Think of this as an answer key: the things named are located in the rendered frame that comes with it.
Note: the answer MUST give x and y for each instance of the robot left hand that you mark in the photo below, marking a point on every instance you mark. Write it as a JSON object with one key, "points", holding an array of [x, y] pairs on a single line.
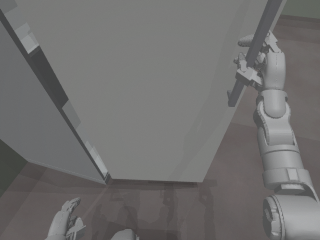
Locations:
{"points": [[63, 221]]}

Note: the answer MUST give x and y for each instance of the handle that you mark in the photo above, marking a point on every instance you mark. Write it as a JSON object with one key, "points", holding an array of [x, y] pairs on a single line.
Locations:
{"points": [[262, 30]]}

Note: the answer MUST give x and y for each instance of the robot right forearm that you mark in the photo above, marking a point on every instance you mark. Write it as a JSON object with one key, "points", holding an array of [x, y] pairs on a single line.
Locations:
{"points": [[283, 167]]}

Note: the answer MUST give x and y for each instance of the right robot upper arm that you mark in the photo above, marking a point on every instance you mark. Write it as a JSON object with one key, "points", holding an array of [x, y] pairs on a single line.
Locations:
{"points": [[291, 217]]}

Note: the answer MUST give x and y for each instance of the robot left thigh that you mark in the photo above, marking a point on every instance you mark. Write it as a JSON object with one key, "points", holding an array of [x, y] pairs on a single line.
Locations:
{"points": [[125, 235]]}

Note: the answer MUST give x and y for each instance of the robot right hand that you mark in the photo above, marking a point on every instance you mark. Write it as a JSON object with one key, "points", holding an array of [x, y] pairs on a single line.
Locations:
{"points": [[271, 67]]}

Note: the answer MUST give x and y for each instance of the fridge door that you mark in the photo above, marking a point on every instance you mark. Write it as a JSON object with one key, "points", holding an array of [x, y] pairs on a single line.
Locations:
{"points": [[148, 79]]}

